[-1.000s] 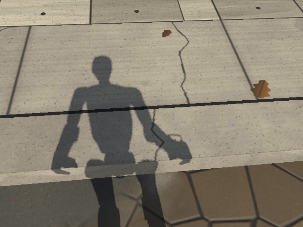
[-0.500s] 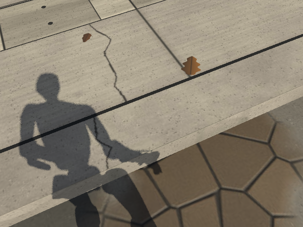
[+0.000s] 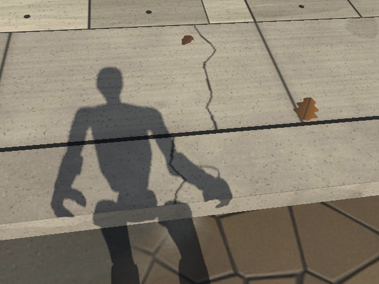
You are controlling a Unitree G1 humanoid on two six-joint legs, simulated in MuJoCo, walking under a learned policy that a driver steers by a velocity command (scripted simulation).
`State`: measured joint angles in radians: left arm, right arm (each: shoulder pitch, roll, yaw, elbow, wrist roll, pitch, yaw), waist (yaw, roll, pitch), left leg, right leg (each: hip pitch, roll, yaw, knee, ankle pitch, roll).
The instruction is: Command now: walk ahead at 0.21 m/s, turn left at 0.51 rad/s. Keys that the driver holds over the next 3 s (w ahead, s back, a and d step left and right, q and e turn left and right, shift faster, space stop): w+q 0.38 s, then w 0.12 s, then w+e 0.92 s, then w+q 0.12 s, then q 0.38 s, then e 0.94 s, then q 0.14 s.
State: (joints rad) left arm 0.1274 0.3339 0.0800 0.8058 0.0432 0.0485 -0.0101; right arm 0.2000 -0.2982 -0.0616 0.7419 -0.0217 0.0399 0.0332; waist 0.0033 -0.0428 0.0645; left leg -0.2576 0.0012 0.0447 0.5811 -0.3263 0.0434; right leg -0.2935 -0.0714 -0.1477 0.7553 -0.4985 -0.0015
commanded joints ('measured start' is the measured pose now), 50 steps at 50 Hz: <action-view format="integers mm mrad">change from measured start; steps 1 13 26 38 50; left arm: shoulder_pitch -130 -204 131 192 170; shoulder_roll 79 65 104 114 -31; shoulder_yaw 5 -1 13 12 -8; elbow -132 -116 -36 21 -33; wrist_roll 3 -63 -40 -27 0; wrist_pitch -18 -167 -168 -125 -53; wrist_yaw -24 -10 -11 -19 -35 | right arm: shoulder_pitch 153 154 69 -73 128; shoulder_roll -237 -203 -137 -48 -45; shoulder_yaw -63 -50 -14 31 11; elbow -12 -12 -89 -135 -37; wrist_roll -3 42 52 -19 -17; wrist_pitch -9 -103 -120 -91 -137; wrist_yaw -5 -68 -54 -2 -40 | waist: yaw -76 -92 55 -3 -3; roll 178 161 -43 -82 124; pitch -2 11 -73 -93 -58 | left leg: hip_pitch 221 227 -465 -60 148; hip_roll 345 190 49 8 279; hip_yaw -587 -387 -192 -22 -196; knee -439 -406 647 37 -379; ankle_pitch -330 30 -64 216 169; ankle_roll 242 183 -4 -60 111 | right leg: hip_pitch -435 -325 332 64 -437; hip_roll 23 54 -219 -83 20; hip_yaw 177 196 616 338 187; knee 292 -194 -542 -476 637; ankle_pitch -20 401 71 679 235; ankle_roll -2 78 -188 -140 -27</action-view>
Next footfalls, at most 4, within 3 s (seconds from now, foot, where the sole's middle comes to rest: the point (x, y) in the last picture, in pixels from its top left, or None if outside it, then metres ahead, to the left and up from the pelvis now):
0.42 right None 0.34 -0.10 -0.77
0.82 left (136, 277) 0.48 0.17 -0.77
1.40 right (211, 166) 0.86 -0.08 -0.65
1.86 left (192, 119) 1.09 -0.01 -0.65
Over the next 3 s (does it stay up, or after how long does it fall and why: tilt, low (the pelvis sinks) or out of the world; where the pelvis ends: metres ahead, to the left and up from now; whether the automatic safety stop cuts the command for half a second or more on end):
stays up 0.99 -0.17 0.12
